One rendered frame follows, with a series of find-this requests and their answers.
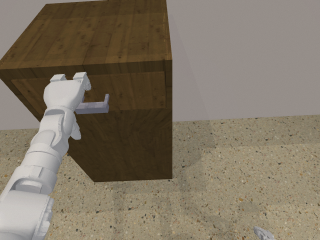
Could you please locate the left robot hand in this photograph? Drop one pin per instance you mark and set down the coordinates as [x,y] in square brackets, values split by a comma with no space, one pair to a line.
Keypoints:
[68,94]

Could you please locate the left robot upper arm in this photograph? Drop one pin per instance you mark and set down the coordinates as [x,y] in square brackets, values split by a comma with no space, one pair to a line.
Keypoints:
[25,215]

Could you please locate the cabinet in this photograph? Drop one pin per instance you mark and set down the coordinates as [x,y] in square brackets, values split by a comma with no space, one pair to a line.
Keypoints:
[104,37]

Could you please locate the robot left forearm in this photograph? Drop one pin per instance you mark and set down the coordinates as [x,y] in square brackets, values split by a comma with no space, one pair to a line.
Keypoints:
[38,170]

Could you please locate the handle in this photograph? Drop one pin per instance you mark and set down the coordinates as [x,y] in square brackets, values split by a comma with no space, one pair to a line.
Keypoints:
[93,107]

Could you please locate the drawer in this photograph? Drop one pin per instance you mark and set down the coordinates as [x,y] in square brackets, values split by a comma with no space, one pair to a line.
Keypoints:
[127,91]

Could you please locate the right robot hand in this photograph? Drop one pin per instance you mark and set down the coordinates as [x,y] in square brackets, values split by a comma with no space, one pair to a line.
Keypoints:
[263,234]

